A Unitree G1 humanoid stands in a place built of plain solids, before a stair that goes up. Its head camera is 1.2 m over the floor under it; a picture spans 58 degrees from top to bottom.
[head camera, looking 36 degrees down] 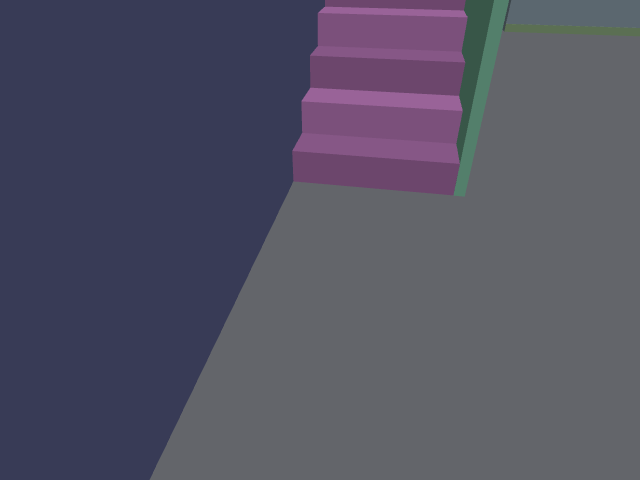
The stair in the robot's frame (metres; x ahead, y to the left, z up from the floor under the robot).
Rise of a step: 0.19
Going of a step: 0.26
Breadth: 0.90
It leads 10 degrees to the right of straight ahead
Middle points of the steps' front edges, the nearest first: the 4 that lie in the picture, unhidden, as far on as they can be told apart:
2.15 -0.29 0.19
2.41 -0.34 0.38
2.66 -0.38 0.57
2.92 -0.43 0.76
